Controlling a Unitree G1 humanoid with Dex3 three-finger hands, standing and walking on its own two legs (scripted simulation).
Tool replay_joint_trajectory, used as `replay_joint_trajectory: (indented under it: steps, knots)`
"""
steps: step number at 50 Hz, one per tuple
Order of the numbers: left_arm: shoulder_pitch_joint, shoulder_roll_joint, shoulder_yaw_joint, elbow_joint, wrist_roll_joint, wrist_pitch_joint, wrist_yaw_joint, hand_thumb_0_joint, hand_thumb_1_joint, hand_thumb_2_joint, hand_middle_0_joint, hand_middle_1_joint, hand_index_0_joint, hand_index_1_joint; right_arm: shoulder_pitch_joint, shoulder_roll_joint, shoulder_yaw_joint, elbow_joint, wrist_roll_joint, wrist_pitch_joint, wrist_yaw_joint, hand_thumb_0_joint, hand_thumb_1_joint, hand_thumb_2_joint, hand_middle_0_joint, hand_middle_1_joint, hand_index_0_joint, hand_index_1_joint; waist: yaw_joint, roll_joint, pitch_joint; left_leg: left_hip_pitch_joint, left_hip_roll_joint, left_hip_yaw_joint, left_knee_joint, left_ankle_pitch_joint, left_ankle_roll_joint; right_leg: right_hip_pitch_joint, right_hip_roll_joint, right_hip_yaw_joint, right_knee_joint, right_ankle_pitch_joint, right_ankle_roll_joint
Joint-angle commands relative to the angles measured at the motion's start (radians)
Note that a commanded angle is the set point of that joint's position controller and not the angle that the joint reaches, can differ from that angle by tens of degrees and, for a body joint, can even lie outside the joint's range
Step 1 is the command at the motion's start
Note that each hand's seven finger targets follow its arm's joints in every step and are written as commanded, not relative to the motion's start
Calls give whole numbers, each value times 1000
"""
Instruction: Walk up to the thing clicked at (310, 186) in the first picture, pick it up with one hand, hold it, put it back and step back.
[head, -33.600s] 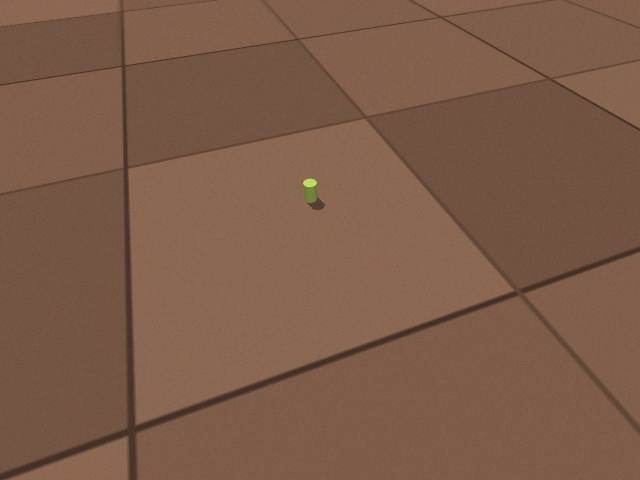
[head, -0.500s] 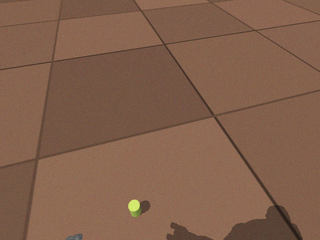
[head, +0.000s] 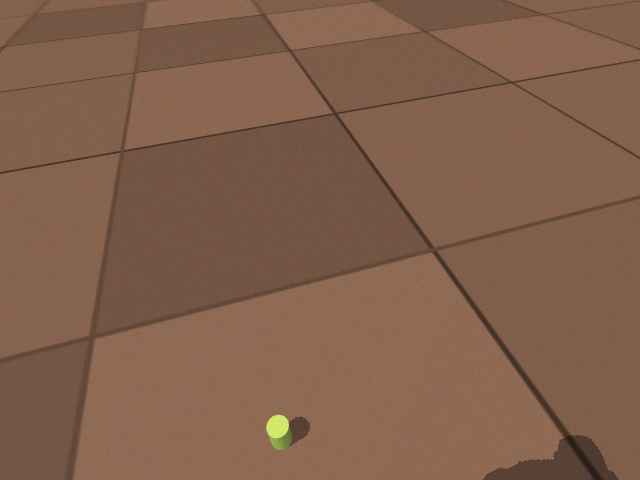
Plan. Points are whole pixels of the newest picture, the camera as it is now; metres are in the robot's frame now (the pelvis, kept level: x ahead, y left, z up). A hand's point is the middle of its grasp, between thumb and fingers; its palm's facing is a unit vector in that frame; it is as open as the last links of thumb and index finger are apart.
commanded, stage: stand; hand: left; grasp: from above
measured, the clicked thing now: (279, 432) +0.46 +0.21 -0.73
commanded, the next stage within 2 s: step back in 1.74 s
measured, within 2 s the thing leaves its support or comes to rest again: neither
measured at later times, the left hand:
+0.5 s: hand out of the picture +0.06 +0.23 -0.16, palm faces +0.02 -0.94 -0.34, open 7.4 cm
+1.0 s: hand out of the picture +0.09 +0.24 -0.16, palm faces +0.01 -0.94 -0.33, open 7.4 cm
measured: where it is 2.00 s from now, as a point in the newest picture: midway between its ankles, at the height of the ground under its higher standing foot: outside the picture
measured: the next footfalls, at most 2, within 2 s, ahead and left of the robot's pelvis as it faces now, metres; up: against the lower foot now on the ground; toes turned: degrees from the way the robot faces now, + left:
none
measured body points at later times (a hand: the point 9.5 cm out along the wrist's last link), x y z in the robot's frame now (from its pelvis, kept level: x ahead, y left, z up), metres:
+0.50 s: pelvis +0.00 -0.01 +0.00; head +0.00 -0.02 +0.45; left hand +0.05 +0.28 -0.13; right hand +0.05 -0.30 -0.14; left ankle +0.02 +0.12 -0.74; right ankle +0.02 -0.13 -0.74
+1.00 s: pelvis +0.02 -0.01 +0.00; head +0.03 -0.01 +0.45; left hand +0.09 +0.29 -0.13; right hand +0.08 -0.30 -0.14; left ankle +0.02 +0.12 -0.74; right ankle +0.02 -0.13 -0.74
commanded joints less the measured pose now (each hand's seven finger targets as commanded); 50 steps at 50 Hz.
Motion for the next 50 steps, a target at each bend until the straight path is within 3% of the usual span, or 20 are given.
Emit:
replay_joint_trajectory:
  steps: [1, 3, 7, 12, 14, 17, 24, 28, 32, 36, 41, 44, 50]
  knots:
    - [-43, 192, 29, -48, -2, -21, 9, 0, 900, 900, -200, -300, -200, -301, -42, -186, -35, -49, -3, -23, -9, 0, -900, -900, 200, 300, 200, 300, -3, 0, 23, -65, 95, -100, -111, -66, 23, -34, -71, 96, -111, -60, -20]
    - [-43, 198, 30, -43, -2, -22, 9, 0, 900, 900, -200, -300, -200, -301, -45, -192, -36, -48, -3, -22, -7, 0, -900, -900, 200, 300, 200, 300, 0, -5, 6, -66, 96, -99, -107, -65, 27, -18, -75, 100, -117, -62, -23]
    - [-44, 207, 31, -35, -1, -19, 4, 0, 900, 900, -200, -300, -200, -301, -42, -199, -32, -41, -3, -21, -3, 0, -900, -900, 200, 300, 200, 300, 0, 1, 39, -107, 96, -110, -128, -162, 26, -41, -69, 103, -122, -136, -21]
    - [-55, 203, 29, -29, -6, -25, 1, 0, 900, 900, -200, -300, -200, -301, -49, -197, -25, -38, -2, -29, -2, 0, -900, -900, 200, 300, 200, 300, -1, 0, -19, -75, 108, -107, -115, -63, 30, -5, -81, 106, -111, -40, -28]
    - [-65, 220, 32, -28, -8, -25, 0, 0, 900, 900, -200, -300, -200, -301, -45, -202, -24, -35, -1, -29, -3, 0, -900, -900, 200, 300, 200, 300, -5, -6, -7, -76, 104, -100, -116, -65, 26, -16, -82, 114, -121, -60, -29]
    - [-72, 215, 28, -29, -11, -29, 0, 0, 900, 900, -200, -300, -200, -301, -47, -203, -23, -31, 2, -31, -1, 0, -900, -900, 200, 300, 200, 300, -10, -16, -28, -33, 109, -92, -98, 15, 29, -19, -88, 115, -129, -23, -31]
    - [-85, 220, 28, -25, -13, -31, -1, 0, 900, 900, -200, -300, -200, -301, -50, -213, -18, -23, 3, -33, -3, 0, -900, -900, 200, 300, 200, 300, -14, -20, -52, -15, 116, -85, -100, 82, 28, 15, -89, 110, -124, 73, -28]
    - [-82, 218, 27, -22, -16, -30, -4, 0, 900, 900, -200, -300, -200, -301, -50, -218, -14, -14, 3, -33, -4, 0, -900, -900, 200, 300, 200, 300, -10, -10, -45, -16, 119, -82, -113, 79, 25, 21, -88, 109, -123, 77, -27]
    - [-84, 222, 25, -19, -14, -29, -4, 0, 900, 900, -200, -300, -200, -301, -60, -222, -16, -12, 5, -30, -2, 0, -900, -900, 200, 300, 200, 300, -10, -25, -24, -18, 116, -81, -113, 38, 26, -7, -84, 112, -142, 14, -24]
    - [-96, 213, 25, -23, -16, -31, -4, 0, 900, 900, -200, -300, -200, -301, -72, -214, -14, -14, 5, -33, -3, 0, -900, -900, 200, 300, 200, 300, -13, -2, -58, -5, 121, -78, -111, 87, 24, 18, -88, 109, -125, 90, -31]
    - [-104, 225, 27, -24, -19, -32, -7, 0, 900, 900, -200, -300, -200, -301, -71, -220, -13, -11, 5, -34, -1, 0, -900, -900, 200, 300, 200, 300, -17, -12, -42, -21, 123, -75, -118, 79, 25, 24, -88, 110, -130, 85, -28]
    - [-102, 224, 28, -28, -19, -35, -6, 0, 900, 900, -200, -300, -200, -301, -87, -231, -16, -18, 6, -39, -2, 0, -900, -900, 200, 300, 200, 300, -12, -5, -85, 14, 128, -75, -110, 162, 23, 43, -92, 105, -112, 165, -28]
    - [-116, 231, 26, -33, -19, -35, -7, 0, 900, 900, -200, -300, -200, -301, -92, -239, -15, -14, 7, -36, -2, 0, -900, -900, 200, 300, 200, 300, -17, -6, -74, 15, 130, -73, -108, 139, 23, 30, -93, 109, -126, 139, -26]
